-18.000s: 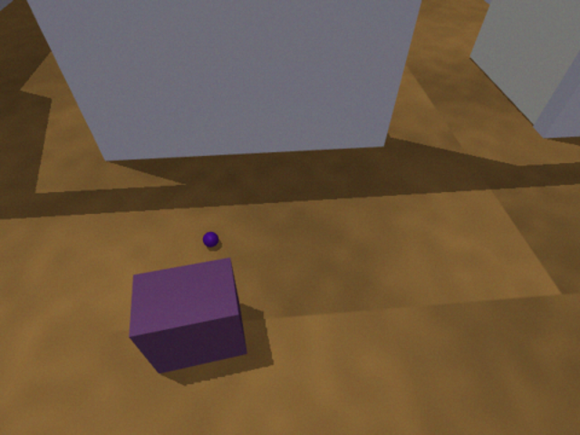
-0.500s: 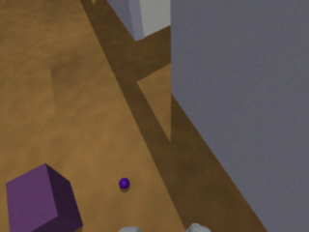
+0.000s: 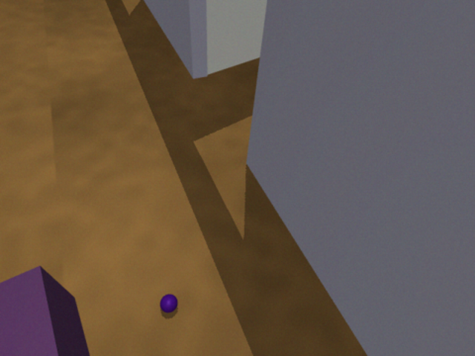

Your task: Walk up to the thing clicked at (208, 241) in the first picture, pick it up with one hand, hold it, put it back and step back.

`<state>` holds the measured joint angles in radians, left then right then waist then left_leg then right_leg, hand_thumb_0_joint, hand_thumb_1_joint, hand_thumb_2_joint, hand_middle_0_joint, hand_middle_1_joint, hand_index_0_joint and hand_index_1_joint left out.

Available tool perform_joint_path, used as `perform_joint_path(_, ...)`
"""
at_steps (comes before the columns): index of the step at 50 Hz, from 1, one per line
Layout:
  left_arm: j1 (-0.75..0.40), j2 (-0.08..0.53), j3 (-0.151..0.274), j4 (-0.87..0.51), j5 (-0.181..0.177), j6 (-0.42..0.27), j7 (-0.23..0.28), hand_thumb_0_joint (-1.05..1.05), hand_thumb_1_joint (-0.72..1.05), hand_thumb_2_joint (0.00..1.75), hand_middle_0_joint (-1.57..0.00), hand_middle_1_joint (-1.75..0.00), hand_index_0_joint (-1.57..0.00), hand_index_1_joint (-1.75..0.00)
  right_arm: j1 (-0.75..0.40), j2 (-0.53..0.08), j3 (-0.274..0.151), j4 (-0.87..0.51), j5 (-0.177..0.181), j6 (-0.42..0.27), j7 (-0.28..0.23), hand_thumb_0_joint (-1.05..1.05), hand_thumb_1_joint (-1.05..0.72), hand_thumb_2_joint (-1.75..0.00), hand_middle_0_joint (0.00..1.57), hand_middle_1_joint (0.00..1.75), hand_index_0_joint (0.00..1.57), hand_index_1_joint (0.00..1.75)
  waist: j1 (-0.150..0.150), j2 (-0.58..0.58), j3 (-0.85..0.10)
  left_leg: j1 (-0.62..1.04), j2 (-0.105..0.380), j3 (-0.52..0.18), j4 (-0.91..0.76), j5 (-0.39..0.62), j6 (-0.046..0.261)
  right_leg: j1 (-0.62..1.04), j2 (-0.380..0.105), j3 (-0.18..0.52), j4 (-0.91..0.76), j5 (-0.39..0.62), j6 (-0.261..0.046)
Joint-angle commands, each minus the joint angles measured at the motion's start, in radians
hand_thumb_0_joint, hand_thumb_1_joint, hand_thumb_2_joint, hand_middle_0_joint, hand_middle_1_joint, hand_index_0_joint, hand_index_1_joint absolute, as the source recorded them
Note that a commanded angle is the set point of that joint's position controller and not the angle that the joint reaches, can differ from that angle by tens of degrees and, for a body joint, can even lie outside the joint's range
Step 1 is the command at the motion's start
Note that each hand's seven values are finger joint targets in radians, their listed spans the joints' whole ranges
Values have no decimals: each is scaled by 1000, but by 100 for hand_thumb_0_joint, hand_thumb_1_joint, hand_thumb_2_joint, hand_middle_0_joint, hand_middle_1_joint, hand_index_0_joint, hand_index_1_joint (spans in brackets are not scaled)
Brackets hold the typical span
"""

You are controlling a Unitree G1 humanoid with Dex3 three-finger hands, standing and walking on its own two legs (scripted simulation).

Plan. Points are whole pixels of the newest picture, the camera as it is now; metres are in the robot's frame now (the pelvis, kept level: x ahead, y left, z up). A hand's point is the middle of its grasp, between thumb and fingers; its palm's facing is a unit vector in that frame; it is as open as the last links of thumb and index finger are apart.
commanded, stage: walk up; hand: left
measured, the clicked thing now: (168, 303) +0.43 +0.23 -0.73
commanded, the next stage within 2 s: stand in 1.24 s
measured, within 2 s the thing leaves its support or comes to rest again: neither
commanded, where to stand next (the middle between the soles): +0.05 +0.00 m, yaw -1 degrees
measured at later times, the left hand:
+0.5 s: hand out of the picture +0.11 +0.25 -0.13, palm faces -0.02 -0.93 -0.36, open 7.4 cm
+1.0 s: hand out of the picture +0.12 +0.25 -0.14, palm faces -0.07 -0.94 -0.34, open 7.4 cm
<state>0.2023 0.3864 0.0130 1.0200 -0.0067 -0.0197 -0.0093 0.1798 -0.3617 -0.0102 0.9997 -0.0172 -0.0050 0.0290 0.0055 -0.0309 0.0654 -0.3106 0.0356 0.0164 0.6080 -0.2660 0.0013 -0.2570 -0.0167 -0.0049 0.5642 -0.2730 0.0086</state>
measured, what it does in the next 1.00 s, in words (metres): stands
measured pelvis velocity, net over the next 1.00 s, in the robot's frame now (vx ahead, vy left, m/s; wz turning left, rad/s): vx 0.03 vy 0.00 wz -0.04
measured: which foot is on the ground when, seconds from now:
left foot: down 0.00-1.00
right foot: down 0.00-1.00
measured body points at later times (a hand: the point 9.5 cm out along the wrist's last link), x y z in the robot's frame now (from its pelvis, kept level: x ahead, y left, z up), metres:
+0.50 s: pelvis +0.02 +0.00 +0.02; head +0.03 -0.01 +0.47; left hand +0.11 +0.30 -0.11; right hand +0.13 -0.30 -0.11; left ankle +0.04 +0.12 -0.73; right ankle +0.02 -0.14 -0.73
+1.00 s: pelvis +0.03 +0.00 +0.02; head +0.03 +0.00 +0.47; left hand +0.12 +0.30 -0.11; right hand +0.08 -0.30 -0.12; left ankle +0.04 +0.12 -0.73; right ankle +0.02 -0.14 -0.73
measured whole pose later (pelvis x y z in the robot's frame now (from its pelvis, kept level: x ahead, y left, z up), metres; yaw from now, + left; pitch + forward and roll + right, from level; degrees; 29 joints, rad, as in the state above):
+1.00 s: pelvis +0.03 +0.00 +0.02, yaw -2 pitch -2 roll +0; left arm 0.09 0.35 0.00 1.15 0.01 -0.02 -0.01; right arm 0.11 -0.35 -0.02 1.16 -0.01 -0.01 0.02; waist -0.01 0.00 0.05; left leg -0.13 0.03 0.06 0.35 -0.18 0.00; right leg -0.11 -0.03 0.03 0.34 -0.20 0.03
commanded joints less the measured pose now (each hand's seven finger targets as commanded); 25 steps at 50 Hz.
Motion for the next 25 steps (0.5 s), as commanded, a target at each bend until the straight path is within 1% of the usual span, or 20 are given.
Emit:
perform_joint_path(1, -14, 221, 40, -24, 11, -31, 24, 0, 90, 90, -20, -30, -20, -30, -55, -217, -44, -60, 16, -29, -23, 0, -90, -90, 20, 30, 20, 30, 0, 135, -127, 42, 97, -134, -192, 35, 50, 104, -74, 101, -123, 121, -48)
perform_joint_path(2, -43, 221, 36, -26, 9, -29, 19, 0, 90, 90, -20, -30, -20, -30, -60, -221, -45, -54, 17, -30, -26, 0, -90, -90, 20, 30, 20, 30, -10, 109, -110, 62, 88, -126, -207, -22, 44, 75, -80, 98, -120, 108, -49)
perform_joint_path(3, -60, 217, 31, -26, 6, -27, 17, 0, 90, 90, -20, -30, -20, -30, -77, -231, -47, -46, 14, -31, -29, 0, -90, -90, 20, 30, 20, 30, -10, 106, -101, 77, 94, -134, -228, -34, 44, 60, -76, 86, -117, 111, -42)
perform_joint_path(4, -58, 206, 26, -15, 2, -27, 16, 0, 90, 90, -20, -30, -20, -30, -94, -237, -47, -40, 15, -33, -29, 0, -90, -90, 20, 30, 20, 30, -4, 105, -109, 99, 106, -141, -230, 16, 48, 68, -73, 73, -118, 129, -40)
perform_joint_path(5, -55, 199, 21, -1, 0, -28, 16, 0, 90, 90, -20, -30, -20, -30, -109, -237, -47, -34, 15, -34, -29, 0, -90, -90, 20, 30, 20, 30, 1, 102, -99, 100, 107, -142, -228, 48, 51, 62, -72, 71, -134, 138, -36)
perform_joint_path(7, -65, 200, 18, 16, 1, -31, 16, 0, 90, 90, -20, -30, -20, -30, -119, -228, -43, -24, 17, -34, -28, 0, -90, -90, 20, 30, 20, 30, -2, 70, -95, 120, 102, -122, -217, 112, 54, 68, -82, 83, -159, 182, -38)
perform_joint_path(8, -60, 202, 18, 24, 2, -34, 17, 0, 90, 90, -20, -30, -20, -30, -122, -221, -42, -17, 19, -34, -29, 0, -90, -90, 20, 30, 20, 30, 0, 47, -109, 152, 98, -103, -199, 166, 54, 72, -92, 90, -169, 225, -40)
perform_joint_path(9, -83, 207, 19, 28, 2, -35, 17, 0, 90, 90, -20, -30, -20, -30, -109, -219, -43, -8, 19, -34, -30, 0, -90, -90, 20, 30, 20, 30, -13, 29, -114, 160, 90, -92, -195, 205, 49, 83, -99, 93, -170, 255, -41)
perform_joint_path(11, -96, 201, 18, 33, 1, -35, 19, 0, 90, 90, -20, -30, -20, -30, -114, -221, -45, 8, 20, -33, -31, 0, -90, -90, 20, 30, 20, 30, -14, 21, -124, 185, 91, -84, -202, 249, 47, 94, -104, 86, -178, 293, -38)
perform_joint_path(13, -98, 195, 15, 40, 2, -33, 20, 0, 90, 90, -20, -30, -20, -30, -128, -220, -46, 19, 21, -31, -30, 0, -90, -90, 20, 30, 20, 30, -10, 8, -134, 211, 93, -78, -211, 263, 48, 99, -105, 83, -190, 301, -35)
perform_joint_path(18, -132, 187, 13, 60, 5, -28, 21, 0, 90, 90, -20, -30, -20, -30, -161, -208, -42, 44, 18, -25, -27, 0, -90, -90, 20, 30, 20, 30, -6, -9, -112, 218, 89, -71, -249, 238, 38, 102, -106, 87, -226, 273, -25)
perform_joint_path(19, -143, 184, 14, 59, 6, -27, 20, 0, 90, 90, -20, -30, -20, -30, -158, -208, -42, 50, 16, -25, -27, 0, -90, -90, 20, 30, 20, 30, -9, -3, -109, 213, 91, -71, -263, 230, 34, 112, -106, 86, -231, 262, -24)
perform_joint_path(20, -143, 185, 14, 64, 6, -26, 20, 0, 90, 90, -20, -30, -20, -30, -168, -208, -41, 54, 16, -25, -26, 0, -90, -90, 20, 30, 20, 30, -5, 7, -104, 214, 91, -72, -271, 226, 33, 111, -104, 86, -234, 254, -23)
perform_joint_path(23, -141, 186, 16, 69, 9, -25, 21, 0, 90, 90, -20, -30, -20, -30, -172, -205, -42, 65, 15, -25, -26, 0, -90, -90, 20, 30, 20, 30, -3, 6, -114, 234, 92, -63, -274, 237, 31, 118, -105, 87, -249, 255, -23)
perform_joint_path(25, -152, 188, 19, 69, 10, -24, 20, 0, 90, 90, -20, -30, -20, -30, -171, -206, -41, 69, 14, -25, -25, 0, -90, -90, 20, 30, 20, 30, -6, 21, -106, 218, 88, -61, -286, 208, 28, 129, -103, 86, -257, 236, -22)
